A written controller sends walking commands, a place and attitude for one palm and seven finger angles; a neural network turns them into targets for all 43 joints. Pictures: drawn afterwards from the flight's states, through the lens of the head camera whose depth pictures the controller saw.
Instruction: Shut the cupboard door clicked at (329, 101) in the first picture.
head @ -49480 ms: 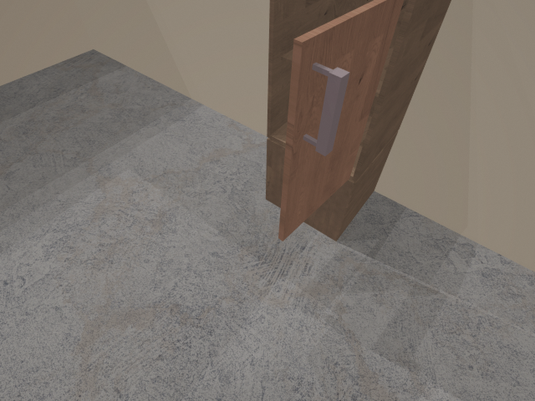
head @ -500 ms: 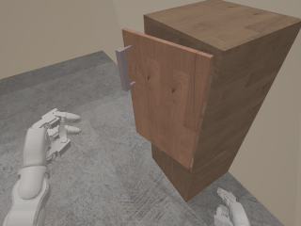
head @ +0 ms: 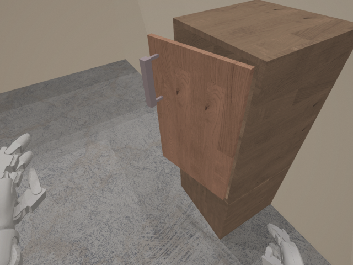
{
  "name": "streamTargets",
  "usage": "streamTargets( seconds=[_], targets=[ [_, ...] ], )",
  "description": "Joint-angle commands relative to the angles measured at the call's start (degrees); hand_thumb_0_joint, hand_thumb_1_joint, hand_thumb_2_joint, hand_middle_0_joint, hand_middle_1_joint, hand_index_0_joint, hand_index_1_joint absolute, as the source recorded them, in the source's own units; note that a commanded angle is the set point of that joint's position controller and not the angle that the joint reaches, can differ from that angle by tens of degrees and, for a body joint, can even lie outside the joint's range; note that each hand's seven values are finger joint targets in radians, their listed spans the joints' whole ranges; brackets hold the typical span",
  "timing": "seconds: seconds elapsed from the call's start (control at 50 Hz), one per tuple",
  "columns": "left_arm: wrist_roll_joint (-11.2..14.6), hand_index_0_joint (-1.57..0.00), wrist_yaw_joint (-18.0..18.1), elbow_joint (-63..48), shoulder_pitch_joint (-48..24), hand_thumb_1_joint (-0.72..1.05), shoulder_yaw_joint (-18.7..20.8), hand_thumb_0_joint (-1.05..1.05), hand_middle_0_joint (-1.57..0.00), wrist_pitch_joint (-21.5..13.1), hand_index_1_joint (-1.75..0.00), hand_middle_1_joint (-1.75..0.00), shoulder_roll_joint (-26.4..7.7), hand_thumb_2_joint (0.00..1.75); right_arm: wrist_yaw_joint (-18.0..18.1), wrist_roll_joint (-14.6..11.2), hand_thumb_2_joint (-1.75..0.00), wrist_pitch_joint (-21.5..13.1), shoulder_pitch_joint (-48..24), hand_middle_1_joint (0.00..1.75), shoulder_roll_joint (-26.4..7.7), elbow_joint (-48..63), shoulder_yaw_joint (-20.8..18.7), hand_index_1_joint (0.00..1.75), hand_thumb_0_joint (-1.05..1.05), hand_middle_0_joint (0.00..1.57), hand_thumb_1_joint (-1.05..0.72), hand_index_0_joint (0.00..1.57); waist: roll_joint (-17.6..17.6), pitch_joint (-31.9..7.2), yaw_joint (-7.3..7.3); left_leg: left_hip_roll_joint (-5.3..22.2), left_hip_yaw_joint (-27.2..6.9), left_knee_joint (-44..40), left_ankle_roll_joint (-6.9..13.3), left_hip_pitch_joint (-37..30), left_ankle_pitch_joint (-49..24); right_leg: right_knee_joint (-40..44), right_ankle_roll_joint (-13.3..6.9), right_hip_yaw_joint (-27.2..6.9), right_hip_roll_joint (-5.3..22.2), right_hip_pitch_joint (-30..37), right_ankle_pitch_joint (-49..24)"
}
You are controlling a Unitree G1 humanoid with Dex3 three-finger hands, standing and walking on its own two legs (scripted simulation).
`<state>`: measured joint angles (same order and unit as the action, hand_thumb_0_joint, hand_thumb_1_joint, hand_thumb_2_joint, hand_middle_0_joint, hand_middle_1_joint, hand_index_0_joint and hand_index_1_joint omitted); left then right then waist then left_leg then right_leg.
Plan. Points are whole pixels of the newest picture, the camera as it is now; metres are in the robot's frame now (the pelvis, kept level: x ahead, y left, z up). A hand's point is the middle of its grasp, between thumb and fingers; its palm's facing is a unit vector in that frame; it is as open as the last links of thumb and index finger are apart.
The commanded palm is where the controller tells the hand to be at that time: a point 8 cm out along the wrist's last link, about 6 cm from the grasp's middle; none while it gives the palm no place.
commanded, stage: draw the hand back to the body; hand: left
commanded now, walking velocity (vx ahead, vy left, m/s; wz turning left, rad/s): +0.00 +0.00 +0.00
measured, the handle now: (153, 81) +0.66 +0.17 +0.10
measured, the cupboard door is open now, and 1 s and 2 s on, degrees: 15 15 15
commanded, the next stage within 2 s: step back with the hand held close in 0.14 s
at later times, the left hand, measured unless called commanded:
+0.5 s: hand (42, 190) +0.19 +0.27 +0.15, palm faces +0.39 -0.80 -0.46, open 7.4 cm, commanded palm +0.13 +0.31 +0.17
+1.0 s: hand out of the picture +0.10 +0.30 +0.15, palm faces +0.48 -0.77 -0.42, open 7.4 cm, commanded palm +0.04 +0.33 +0.17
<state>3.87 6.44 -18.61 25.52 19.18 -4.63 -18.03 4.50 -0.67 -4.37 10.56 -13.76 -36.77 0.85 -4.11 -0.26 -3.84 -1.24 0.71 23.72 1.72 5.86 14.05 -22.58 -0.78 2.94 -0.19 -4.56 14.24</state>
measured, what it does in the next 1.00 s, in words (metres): shifts its weight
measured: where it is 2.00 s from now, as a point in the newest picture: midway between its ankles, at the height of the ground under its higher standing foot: outside the picture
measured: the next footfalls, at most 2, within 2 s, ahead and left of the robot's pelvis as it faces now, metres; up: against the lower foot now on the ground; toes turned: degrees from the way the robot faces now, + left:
left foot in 1.38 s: -0.07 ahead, +0.14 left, +0.00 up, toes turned +9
right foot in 1.72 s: -0.27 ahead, -0.06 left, +0.00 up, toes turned -4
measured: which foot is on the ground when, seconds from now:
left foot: down 0.00-1.00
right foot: down 0.00-1.00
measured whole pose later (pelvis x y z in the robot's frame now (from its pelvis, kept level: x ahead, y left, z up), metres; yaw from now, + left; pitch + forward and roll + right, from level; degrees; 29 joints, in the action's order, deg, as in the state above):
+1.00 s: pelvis -0.09 +0.03 -0.02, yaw +1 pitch -1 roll -2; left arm 0.5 8.6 -26.2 28.3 24.1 -11.6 -21.9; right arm 5.1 -0.5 -1.4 15.1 -13.0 -32.5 0.7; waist 0.1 -0.7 0.6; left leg -1.0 1.6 39.1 4.3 25.1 15.7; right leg -34.4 0.8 1.8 -0.4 -21.8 12.1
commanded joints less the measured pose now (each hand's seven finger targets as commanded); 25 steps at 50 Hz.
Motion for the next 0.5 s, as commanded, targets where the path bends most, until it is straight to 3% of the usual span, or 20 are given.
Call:
streamTargets(
  seconds=[0.0,0.14,0.22,0.24,0.26,0.28,0.3,0.32,0.42,0.48],
  targets=[
    [-0.17,-0.20,1.18,-14.38,-5.27,0.90,7.92,0.00,-0.20,-4.11,-0.30,-0.30,-13.71,0.90,0.75,0.24,-0.90,-3.78,-7.28,0.30,-5.00,9.20,-1.95,0.30,0.00,0.20,-0.90,0.20,-0.22,-4.57,0.21,1.29,-0.07,-3.29,-0.19,-0.42,-11.53,3.56,0.28,-1.03,0.43,0.21,-9.39],
    [-0.05,-0.20,0.85,-14.26,-4.66,0.90,7.72,0.00,-0.20,-3.96,-0.30,-0.30,-12.76,0.90,0.34,0.27,-0.90,-3.65,-7.45,0.30,-4.36,9.30,-1.58,0.30,0.00,0.20,-0.90,0.20,-1.51,-1.16,0.40,1.67,0.02,-3.58,-0.79,0.86,-12.29,3.66,0.12,-0.78,0.27,-0.58,-9.88],
    [0.29,-0.20,0.39,-12.12,-4.06,0.90,6.38,0.00,-0.20,-3.42,-0.30,-0.30,-11.07,0.90,0.31,0.05,-0.90,-3.19,-7.29,0.30,-4.49,9.51,-1.74,0.30,0.00,0.20,-0.90,0.20,1.26,0.29,0.76,1.99,0.15,-4.08,-0.59,0.88,-11.15,4.28,0.41,-0.79,0.23,-1.58,-8.55],
    [0.24,-0.20,0.45,-12.27,-4.27,0.90,6.99,0.00,-0.20,-3.56,-0.30,-0.30,-11.74,0.90,0.27,0.13,-0.90,-3.14,-7.15,0.30,-4.73,9.53,-1.83,0.30,0.00,0.20,-0.90,0.20,1.22,0.16,0.66,1.94,-0.01,-4.09,-0.59,1.10,-10.74,4.28,0.34,-0.89,0.16,-1.60,-8.12],
    [-0.14,-0.20,0.90,-15.59,-10.20,0.90,13.45,0.00,-0.20,-5.64,-0.30,-0.30,-19.15,0.90,0.05,-0.27,-0.90,-2.09,-6.40,0.30,-6.91,11.19,-2.80,0.30,0.00,0.20,-0.90,0.20,1.25,0.12,2.31,3.42,-1.67,-0.51,0.78,5.73,-7.11,6.01,0.00,-5.89,3.47,-4.76,-10.01],
    [0.07,-0.20,0.52,-11.31,-4.25,0.90,9.88,0.00,-0.20,-5.80,-0.30,-0.30,-14.72,0.90,0.24,-0.11,-0.90,-1.48,-6.06,0.30,-6.03,10.26,-2.74,0.30,0.00,0.20,-0.90,0.20,4.47,-0.96,2.81,3.13,-2.16,1.67,0.81,4.95,-6.74,6.37,-0.60,-6.95,5.57,-6.30,-10.17],
    [-0.22,-0.20,0.52,-12.21,-3.68,0.90,9.91,0.00,-0.20,-6.02,-0.30,-0.30,-15.29,0.90,0.18,-0.01,-0.90,-1.08,-6.48,0.30,-6.02,10.45,-2.89,0.30,0.00,0.20,-0.90,0.20,5.07,-1.19,2.63,3.06,-2.31,2.51,0.70,4.79,-7.65,6.18,-0.97,-7.43,6.48,-6.67,-12.25],
    [-0.32,-0.20,0.44,-11.94,-1.86,0.90,8.30,0.00,-0.20,-6.23,-0.30,-0.30,-13.54,0.90,0.13,0.00,-0.90,-0.63,-6.38,0.30,-5.60,10.52,-2.65,0.30,0.00,0.20,-0.90,0.20,5.42,-2.98,2.99,3.12,-1.91,3.46,0.48,4.68,-8.45,5.28,-1.20,-7.57,7.31,-6.70,-13.25],
    [-0.13,-0.20,1.48,-16.51,2.36,0.90,9.85,0.00,-0.20,-6.60,-0.30,-0.30,-15.38,0.90,0.68,-0.18,-0.90,1.14,-5.60,0.30,-6.34,11.88,-3.33,0.30,0.00,0.20,-0.90,0.20,1.04,-10.20,3.33,4.94,-2.69,4.35,-0.11,4.33,-21.05,-2.11,-0.90,-5.29,7.08,-3.83,-23.34],
    [0.09,-0.20,2.12,-19.48,3.27,0.90,11.97,0.00,-0.20,-6.52,-0.30,-0.30,-17.42,0.90,1.19,-0.29,-0.90,2.46,-5.46,0.30,-6.66,13.06,-3.64,0.30,0.00,0.20,-0.90,0.20,1.22,-12.38,3.26,5.91,-3.43,3.79,-0.18,5.41,-26.77,-5.37,-0.02,-4.34,5.09,-2.05,-26.62]
  ],
)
